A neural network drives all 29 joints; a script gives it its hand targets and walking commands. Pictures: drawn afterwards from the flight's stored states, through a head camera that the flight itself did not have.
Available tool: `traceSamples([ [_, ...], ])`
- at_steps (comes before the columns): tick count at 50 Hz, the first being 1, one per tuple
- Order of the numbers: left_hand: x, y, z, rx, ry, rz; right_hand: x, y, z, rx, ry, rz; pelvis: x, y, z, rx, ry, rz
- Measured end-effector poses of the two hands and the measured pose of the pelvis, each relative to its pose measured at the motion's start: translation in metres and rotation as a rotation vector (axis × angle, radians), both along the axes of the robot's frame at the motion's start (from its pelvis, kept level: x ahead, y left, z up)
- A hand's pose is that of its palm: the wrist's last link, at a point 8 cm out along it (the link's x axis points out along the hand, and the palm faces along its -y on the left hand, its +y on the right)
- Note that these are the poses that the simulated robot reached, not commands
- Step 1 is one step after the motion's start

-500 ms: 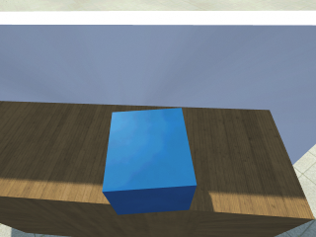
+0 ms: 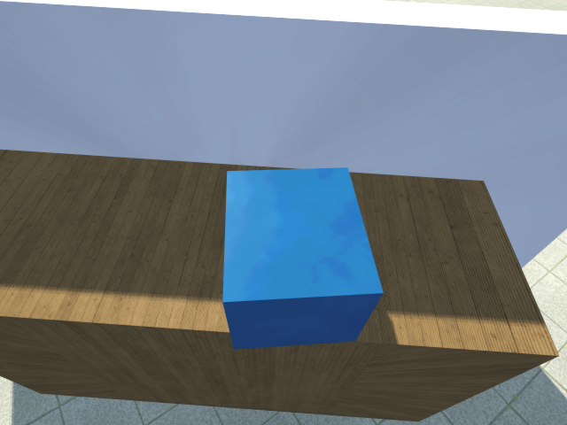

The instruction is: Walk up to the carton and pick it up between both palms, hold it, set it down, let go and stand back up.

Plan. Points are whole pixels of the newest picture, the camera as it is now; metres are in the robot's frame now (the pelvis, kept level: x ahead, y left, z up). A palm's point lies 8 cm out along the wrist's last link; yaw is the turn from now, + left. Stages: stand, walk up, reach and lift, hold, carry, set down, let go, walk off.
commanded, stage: walk up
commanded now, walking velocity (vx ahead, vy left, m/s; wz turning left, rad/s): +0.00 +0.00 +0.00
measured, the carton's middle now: (291, 256) +0.37 +0.00 -0.01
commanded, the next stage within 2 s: stand in 1.14 s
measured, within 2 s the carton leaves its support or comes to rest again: neither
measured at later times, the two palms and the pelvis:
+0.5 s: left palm out of the picture -0.04 +0.20 -0.15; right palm out of the picture -0.02 -0.27 -0.17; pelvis -0.06 -0.03 -0.01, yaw -1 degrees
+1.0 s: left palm out of the picture -0.09 +0.16 -0.14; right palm out of the picture -0.10 -0.25 -0.14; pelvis -0.08 -0.05 +0.01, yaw +1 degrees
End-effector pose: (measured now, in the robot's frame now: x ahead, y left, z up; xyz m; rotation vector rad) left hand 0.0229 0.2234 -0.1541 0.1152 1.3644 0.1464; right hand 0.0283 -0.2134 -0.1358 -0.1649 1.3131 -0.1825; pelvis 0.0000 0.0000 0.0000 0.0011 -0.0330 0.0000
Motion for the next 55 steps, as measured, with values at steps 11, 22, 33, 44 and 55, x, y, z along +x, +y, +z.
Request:
traceSamples([
  [11,-0.027,-0.009,0.012,0.005,0.037,0.004,-0.031,0.005,-0.007,0.057,0.056,-0.030,-0.007,0.003,0.006,0.000,-0.015,0.012],
  [22,-0.048,-0.004,0.007,0.095,0.026,-0.016,-0.048,-0.042,-0.022,-0.007,0.006,-0.031,-0.054,-0.019,-0.011,0.018,-0.004,-0.007],
  [33,-0.099,-0.067,0.021,0.033,0.019,0.016,-0.071,-0.062,-0.018,0.064,0.025,-0.005,-0.066,-0.048,0.003,-0.001,-0.009,0.013],
  [44,-0.106,-0.065,0.016,0.003,0.012,0.035,-0.119,-0.045,-0.009,0.070,0.140,-0.005,-0.077,-0.052,0.007,-0.008,-0.005,0.014],
  [55,-0.116,-0.063,0.015,-0.003,0.043,0.018,-0.139,-0.029,-0.008,0.094,0.150,-0.019,-0.083,-0.049,0.009,-0.007,-0.002,0.010],
])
